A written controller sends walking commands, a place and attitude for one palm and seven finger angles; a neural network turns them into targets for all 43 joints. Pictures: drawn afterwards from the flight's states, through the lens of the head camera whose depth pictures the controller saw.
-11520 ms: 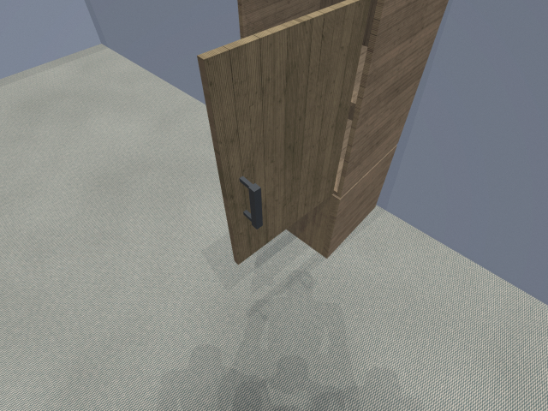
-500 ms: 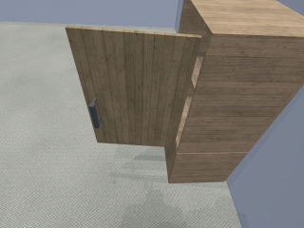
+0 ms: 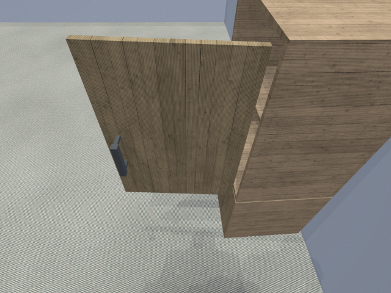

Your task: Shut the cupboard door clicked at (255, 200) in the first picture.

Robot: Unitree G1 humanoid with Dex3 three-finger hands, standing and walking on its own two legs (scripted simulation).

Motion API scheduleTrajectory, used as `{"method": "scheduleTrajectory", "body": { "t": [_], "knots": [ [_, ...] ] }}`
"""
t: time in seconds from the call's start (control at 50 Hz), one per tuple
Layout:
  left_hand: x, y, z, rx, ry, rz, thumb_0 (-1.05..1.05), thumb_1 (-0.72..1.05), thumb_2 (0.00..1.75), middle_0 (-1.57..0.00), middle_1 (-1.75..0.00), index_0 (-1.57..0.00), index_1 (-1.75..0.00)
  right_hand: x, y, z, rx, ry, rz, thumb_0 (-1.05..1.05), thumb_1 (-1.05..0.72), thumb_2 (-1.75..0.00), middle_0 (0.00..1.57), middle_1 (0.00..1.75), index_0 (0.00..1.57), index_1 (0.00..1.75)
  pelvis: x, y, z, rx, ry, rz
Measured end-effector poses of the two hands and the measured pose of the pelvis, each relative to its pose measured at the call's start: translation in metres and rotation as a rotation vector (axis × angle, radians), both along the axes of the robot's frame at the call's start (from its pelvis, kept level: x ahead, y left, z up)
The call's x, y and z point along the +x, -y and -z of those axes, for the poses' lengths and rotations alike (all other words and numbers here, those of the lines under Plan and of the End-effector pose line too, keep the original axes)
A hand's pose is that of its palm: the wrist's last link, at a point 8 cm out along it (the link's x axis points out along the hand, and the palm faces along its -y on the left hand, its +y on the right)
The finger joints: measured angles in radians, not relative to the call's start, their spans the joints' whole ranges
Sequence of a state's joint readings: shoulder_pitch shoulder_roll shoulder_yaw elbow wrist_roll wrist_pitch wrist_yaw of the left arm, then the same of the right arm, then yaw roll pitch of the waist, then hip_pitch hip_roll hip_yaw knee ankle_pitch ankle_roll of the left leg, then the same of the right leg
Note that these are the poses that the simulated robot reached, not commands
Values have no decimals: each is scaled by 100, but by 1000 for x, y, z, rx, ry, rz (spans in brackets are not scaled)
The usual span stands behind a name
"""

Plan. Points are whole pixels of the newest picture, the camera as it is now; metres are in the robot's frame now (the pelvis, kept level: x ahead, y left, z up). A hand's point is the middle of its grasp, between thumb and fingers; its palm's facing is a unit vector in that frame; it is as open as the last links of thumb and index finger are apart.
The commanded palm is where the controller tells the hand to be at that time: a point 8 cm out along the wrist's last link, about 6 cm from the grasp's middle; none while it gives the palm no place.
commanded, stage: come to a stop and stand still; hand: left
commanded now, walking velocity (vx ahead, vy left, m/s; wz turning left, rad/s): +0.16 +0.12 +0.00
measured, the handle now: (120, 156) +0.48 +0.25 -0.08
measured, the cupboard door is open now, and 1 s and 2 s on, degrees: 85 85 85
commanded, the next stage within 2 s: look again from close up in 1.00 s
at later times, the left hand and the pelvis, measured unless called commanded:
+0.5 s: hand out of the picture +0.06 +0.23 -0.17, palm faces +0.04 -0.98 -0.21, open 7.4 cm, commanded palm none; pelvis +0.04 +0.05 +0.00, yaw +0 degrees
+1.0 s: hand out of the picture +0.00 +0.17 -0.17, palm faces +0.09 -0.99 -0.13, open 7.4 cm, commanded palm none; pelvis +0.03 +0.02 +0.01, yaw +1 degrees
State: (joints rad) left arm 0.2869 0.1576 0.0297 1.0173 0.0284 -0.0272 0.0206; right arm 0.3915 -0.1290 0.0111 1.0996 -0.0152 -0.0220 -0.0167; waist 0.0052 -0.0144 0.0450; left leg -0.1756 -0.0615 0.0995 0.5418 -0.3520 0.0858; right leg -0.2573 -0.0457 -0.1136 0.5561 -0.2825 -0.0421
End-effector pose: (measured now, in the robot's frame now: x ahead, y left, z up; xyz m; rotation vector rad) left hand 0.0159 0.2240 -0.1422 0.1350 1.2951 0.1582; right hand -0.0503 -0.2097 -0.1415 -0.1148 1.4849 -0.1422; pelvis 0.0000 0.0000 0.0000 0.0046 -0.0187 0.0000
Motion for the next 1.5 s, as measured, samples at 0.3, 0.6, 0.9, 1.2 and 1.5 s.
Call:
{"method": "scheduleTrajectory", "body": {
  "t": [0.3,0.6,0.9,1.2,1.5],
  "knots": [
    [17,-45,19,-39,-99,-67,1,91,90,-20,-30,-20,-30,141,-24,-9,-93,197,-80,2,-93,-90,20,29,19,29,52,-50,6,-19,15,-27],
    [38,-50,-7,62,8,-7,1,91,90,-20,-30,-20,-30,151,-7,0,-55,267,-44,0,-92,-90,20,30,20,29,23,-29,4,8,-13,2],
    [-7,-4,-2,-49,-82,-59,1,92,90,-20,-30,-20,-30,75,-14,-9,-23,71,-49,0,-92,-90,19,29,19,29,27,-18,-11,-1,16,-22],
    [-23,-21,-7,-7,-122,-20,1,91,90,-21,-30,-20,-30,55,-48,7,43,93,-19,1,-92,-90,20,29,20,29,21,-38,-5,-12,10,-17],
    [11,-38,-13,21,-75,-3,1,91,90,-20,-30,-20,-30,67,-47,3,33,81,-26,1,-92,-90,20,29,20,29,32,-44,-9,8,-6,0]
  ]
}}
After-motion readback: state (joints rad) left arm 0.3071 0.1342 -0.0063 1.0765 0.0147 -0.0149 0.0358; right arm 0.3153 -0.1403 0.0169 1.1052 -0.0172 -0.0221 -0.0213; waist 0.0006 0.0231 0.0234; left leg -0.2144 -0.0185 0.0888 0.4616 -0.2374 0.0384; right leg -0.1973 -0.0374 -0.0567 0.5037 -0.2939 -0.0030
